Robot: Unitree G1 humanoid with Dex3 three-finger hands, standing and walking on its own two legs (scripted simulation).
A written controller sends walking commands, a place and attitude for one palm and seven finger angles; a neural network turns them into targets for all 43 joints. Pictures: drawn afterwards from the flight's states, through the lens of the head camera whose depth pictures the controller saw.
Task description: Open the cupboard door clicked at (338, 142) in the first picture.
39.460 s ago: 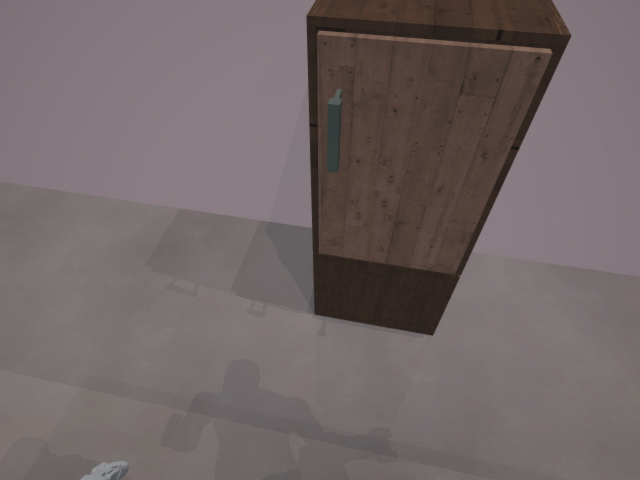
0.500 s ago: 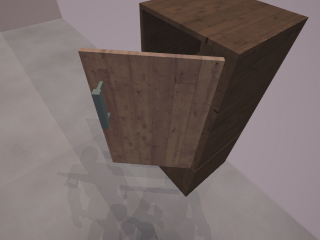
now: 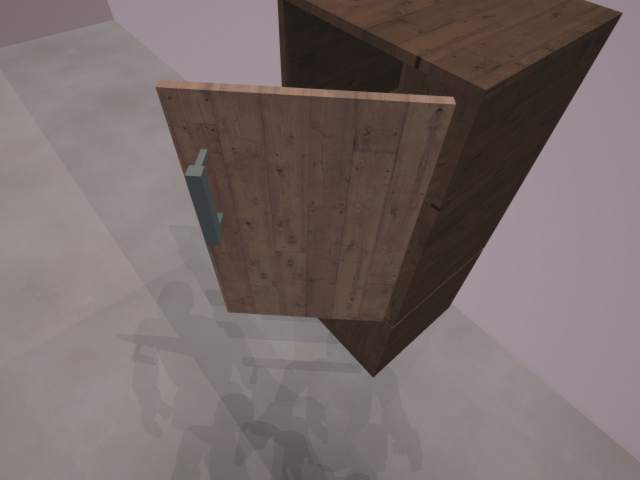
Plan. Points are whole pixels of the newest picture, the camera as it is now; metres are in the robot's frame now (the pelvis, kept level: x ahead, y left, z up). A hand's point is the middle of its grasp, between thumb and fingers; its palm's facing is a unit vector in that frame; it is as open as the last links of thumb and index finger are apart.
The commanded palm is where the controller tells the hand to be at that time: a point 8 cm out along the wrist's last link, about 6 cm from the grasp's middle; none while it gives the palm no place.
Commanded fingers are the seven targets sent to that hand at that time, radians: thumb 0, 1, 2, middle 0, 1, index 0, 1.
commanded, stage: come to a stop and stand still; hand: left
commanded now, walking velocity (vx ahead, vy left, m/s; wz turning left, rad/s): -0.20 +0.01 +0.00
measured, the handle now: (209, 199) +0.49 +0.21 +0.04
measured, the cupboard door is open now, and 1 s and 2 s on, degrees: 46 46 46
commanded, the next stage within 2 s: look again from close up in 0.96 s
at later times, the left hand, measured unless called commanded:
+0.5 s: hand out of the picture -0.03 +0.17 -0.18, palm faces +0.04 -0.99 -0.17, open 7.4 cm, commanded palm none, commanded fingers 0.00 0.90 0.90 -0.20 -0.30 -0.20 -0.30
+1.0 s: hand out of the picture +0.01 +0.17 -0.18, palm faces +0.05 -0.98 -0.19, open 7.4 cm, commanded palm none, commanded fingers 0.00 0.90 0.90 -0.20 -0.30 -0.20 -0.30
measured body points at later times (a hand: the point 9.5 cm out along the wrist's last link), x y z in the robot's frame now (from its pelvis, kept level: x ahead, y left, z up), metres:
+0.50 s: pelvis -0.01 +0.00 +0.00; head +0.01 +0.02 +0.45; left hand -0.03 +0.22 -0.17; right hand -0.03 -0.22 -0.16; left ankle -0.02 +0.10 -0.74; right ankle -0.03 -0.09 -0.74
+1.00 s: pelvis +0.02 +0.00 +0.00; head +0.04 +0.01 +0.45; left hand +0.01 +0.22 -0.16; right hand +0.02 -0.21 -0.16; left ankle -0.02 +0.10 -0.74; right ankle -0.03 -0.09 -0.74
